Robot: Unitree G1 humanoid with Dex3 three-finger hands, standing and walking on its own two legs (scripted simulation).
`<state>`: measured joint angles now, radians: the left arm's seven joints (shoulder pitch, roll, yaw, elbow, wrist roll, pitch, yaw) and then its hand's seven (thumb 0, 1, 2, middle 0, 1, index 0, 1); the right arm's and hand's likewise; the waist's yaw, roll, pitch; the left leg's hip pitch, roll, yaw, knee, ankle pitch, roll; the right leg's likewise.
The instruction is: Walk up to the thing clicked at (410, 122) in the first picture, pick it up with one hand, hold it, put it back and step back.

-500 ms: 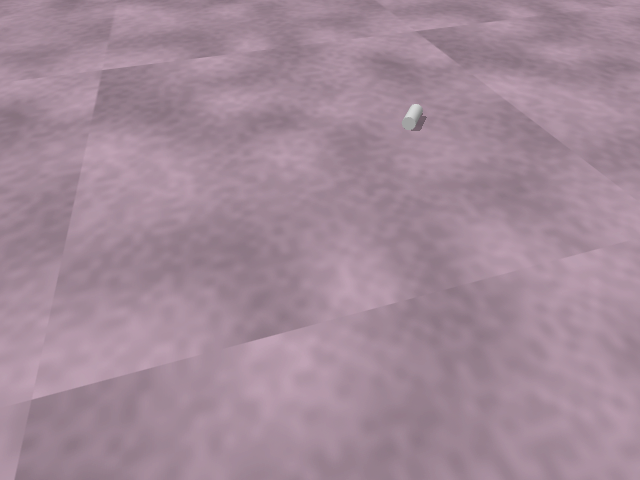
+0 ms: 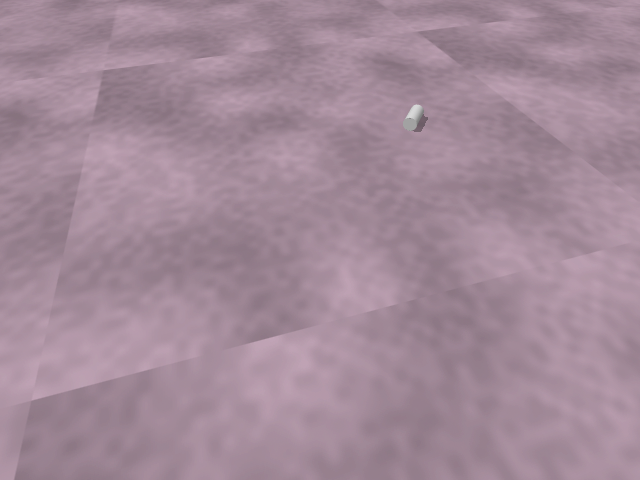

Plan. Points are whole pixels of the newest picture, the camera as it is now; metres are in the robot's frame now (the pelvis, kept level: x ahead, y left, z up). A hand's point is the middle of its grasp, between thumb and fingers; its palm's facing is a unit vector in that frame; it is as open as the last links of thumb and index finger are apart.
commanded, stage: stand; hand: left
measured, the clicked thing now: (414, 116) +2.24 -0.56 -0.74
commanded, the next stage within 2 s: walk up in 0.62 s
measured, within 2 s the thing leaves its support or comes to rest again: neither
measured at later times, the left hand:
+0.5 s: hand out of the picture +0.08 +0.25 -0.16, palm faces -0.03 -0.94 -0.34, open 7.4 cm
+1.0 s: hand out of the picture +0.14 +0.36 -0.16, palm faces +0.25 -0.91 -0.34, open 7.4 cm
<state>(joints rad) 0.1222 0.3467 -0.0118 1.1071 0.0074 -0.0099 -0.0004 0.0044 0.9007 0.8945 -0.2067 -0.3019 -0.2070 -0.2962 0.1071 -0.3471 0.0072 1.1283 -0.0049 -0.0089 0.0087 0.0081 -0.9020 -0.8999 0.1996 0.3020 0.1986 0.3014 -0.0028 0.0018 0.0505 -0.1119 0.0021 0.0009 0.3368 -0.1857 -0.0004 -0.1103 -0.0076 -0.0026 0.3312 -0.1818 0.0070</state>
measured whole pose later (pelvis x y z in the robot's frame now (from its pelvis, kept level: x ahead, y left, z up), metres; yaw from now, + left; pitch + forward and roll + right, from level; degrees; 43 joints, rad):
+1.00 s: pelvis +0.09 +0.03 -0.03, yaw +15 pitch -4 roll +2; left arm 0.13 0.54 0.14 0.88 0.06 0.08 -0.14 0.01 0.90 0.90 -0.20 -0.30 -0.20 -0.30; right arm 0.33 -0.54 -0.11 0.97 0.00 -0.08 -0.01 0.01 -0.90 -0.90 0.20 0.30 0.20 0.30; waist 0.00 -0.15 0.01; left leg -0.30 0.01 0.13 0.63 -0.27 0.05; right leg -0.33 -0.06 -0.01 1.13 -0.47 -0.01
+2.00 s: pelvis +0.66 -0.04 -0.03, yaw +40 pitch -1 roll +1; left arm 0.23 0.52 0.08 0.75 0.05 0.07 -0.15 0.01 0.90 0.89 -0.21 -0.30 -0.21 -0.30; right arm 0.38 -0.47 -0.02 0.85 0.01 -0.13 -0.06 0.01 -0.90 -0.90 0.21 0.30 0.21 0.30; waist 0.00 -0.19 0.05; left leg -0.38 0.06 0.03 0.70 -0.31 0.01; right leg -0.65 -0.14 0.08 1.12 -0.33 0.01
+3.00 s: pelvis +1.21 -0.20 -0.06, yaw +51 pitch +0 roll -1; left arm 0.19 0.49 0.07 0.75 0.04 0.07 -0.11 0.00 0.90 0.89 -0.20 -0.30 -0.20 -0.30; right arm 0.31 -0.56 -0.05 1.00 0.01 -0.04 -0.10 0.01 -0.90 -0.90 0.20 0.30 0.20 0.30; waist 0.00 -0.04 0.08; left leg -0.51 0.18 -0.10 1.12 -0.53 0.05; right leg -0.51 -0.05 -0.03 0.86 -0.34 0.03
